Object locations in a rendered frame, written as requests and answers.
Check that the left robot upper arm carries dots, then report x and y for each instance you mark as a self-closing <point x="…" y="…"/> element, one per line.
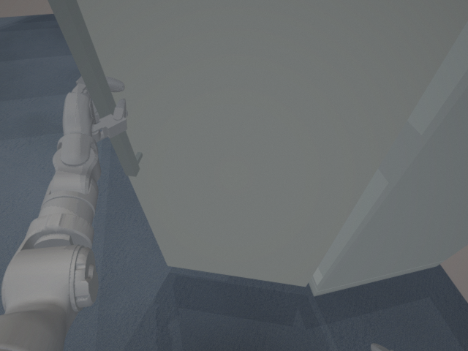
<point x="45" y="290"/>

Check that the left robot forearm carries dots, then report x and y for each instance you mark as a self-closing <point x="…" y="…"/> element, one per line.
<point x="70" y="202"/>

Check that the handle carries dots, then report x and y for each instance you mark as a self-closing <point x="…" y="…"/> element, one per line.
<point x="73" y="27"/>

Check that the fridge door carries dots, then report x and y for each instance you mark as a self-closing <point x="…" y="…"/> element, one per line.
<point x="262" y="122"/>

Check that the left robot hand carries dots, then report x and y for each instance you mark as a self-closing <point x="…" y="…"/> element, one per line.
<point x="80" y="113"/>

